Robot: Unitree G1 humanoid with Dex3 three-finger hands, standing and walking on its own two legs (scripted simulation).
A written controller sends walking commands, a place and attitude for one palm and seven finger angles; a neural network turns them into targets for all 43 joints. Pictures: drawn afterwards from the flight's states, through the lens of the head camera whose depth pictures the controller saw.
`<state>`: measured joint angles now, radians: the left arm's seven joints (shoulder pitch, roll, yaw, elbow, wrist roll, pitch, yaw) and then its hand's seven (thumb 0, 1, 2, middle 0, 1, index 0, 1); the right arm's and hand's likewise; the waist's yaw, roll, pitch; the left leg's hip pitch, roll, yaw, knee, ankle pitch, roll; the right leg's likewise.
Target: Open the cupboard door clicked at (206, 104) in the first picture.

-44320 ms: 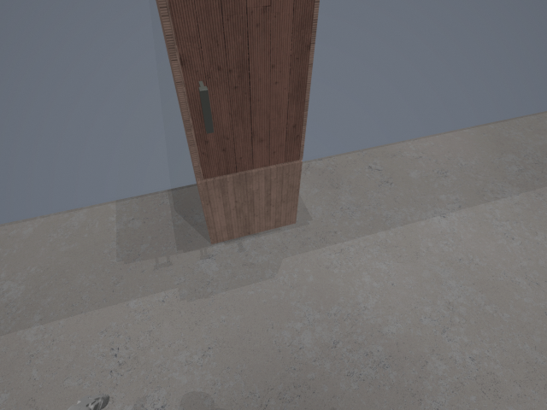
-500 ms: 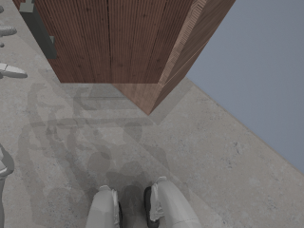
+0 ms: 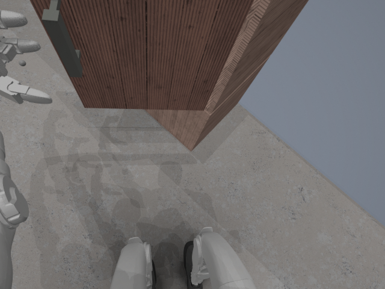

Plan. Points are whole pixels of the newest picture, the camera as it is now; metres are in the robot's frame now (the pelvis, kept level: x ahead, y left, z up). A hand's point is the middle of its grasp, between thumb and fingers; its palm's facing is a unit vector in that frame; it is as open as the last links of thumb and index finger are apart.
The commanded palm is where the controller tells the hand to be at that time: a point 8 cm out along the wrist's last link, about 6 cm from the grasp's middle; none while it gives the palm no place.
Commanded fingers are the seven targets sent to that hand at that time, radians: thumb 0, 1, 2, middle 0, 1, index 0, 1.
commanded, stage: slide the fingers in behind the handle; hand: left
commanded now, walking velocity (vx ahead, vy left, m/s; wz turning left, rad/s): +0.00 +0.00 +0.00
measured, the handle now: (66, 39) +0.57 +0.20 +0.06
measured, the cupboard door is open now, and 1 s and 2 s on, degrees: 45 45 45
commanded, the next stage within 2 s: close the thumb around the handle in 1.62 s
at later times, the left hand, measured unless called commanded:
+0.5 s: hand (45, 63) +0.52 +0.23 +0.05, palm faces -0.01 -1.00 -0.03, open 14.0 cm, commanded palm +0.50 +0.26 +0.05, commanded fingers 0.00 -0.50 0.30 -0.30 -1.20 -0.30 -1.20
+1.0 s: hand (74, 65) +0.51 +0.18 +0.06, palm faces -0.02 -1.00 -0.04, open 14.0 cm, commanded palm +0.50 +0.22 +0.05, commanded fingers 0.00 -0.50 0.30 -0.30 -1.20 -0.30 -1.20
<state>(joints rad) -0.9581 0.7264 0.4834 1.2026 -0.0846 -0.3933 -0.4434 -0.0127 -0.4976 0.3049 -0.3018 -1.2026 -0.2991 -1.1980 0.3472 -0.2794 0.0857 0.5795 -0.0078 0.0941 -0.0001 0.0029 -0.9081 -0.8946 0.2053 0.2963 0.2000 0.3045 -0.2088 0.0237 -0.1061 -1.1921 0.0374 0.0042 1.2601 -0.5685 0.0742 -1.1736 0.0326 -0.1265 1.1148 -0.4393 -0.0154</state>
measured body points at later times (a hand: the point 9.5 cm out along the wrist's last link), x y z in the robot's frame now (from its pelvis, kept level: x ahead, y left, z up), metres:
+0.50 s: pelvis +0.00 -0.01 +0.00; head +0.17 +0.03 +0.42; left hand +0.51 +0.28 +0.06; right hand +0.00 -0.27 -0.10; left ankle +0.00 +0.07 -0.63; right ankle +0.04 -0.12 -0.63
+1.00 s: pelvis +0.00 -0.02 +0.00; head +0.16 +0.02 +0.42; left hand +0.51 +0.24 +0.06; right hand +0.02 -0.28 -0.10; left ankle +0.00 +0.07 -0.63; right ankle +0.04 -0.12 -0.63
